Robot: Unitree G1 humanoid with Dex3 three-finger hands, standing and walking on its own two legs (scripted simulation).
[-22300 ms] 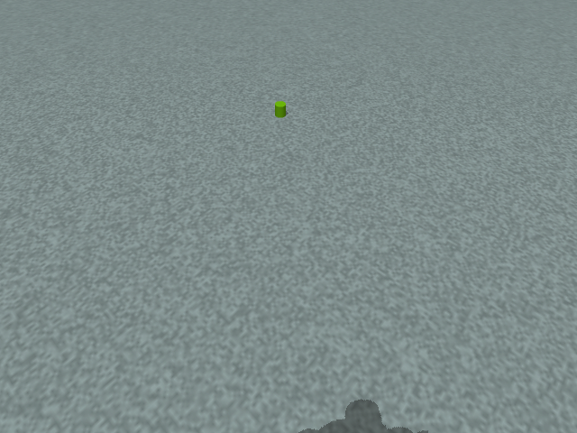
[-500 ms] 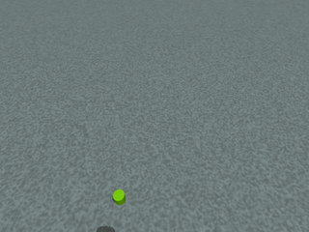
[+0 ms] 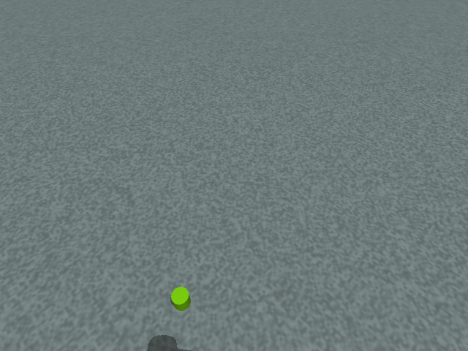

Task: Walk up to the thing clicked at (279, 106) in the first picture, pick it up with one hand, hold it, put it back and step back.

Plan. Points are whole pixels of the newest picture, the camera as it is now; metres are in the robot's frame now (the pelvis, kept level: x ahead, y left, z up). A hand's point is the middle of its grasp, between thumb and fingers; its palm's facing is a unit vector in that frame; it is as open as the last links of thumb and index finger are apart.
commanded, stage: stand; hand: left
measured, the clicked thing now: (181, 298) +0.47 +0.22 -0.74
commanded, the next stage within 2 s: walk up in 0.26 s
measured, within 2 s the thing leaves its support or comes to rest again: neither
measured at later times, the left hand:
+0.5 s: hand out of the picture +0.07 +0.28 -0.17, palm faces -0.02 -0.93 -0.38, open 7.4 cm
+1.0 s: hand out of the picture -0.05 +0.28 -0.18, palm faces -0.11 -0.91 -0.40, open 7.4 cm
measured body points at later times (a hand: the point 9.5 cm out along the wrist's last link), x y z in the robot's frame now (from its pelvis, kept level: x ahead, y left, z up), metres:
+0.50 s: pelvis -0.05 +0.01 -0.02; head +0.02 +0.01 +0.43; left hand +0.07 +0.32 -0.14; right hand +0.06 -0.31 -0.14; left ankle -0.04 +0.13 -0.74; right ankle +0.01 -0.12 -0.75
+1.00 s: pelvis -0.17 +0.02 -0.03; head -0.09 +0.02 +0.41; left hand -0.05 +0.33 -0.16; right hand -0.08 -0.30 -0.15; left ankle -0.08 +0.14 -0.75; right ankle -0.20 -0.10 -0.75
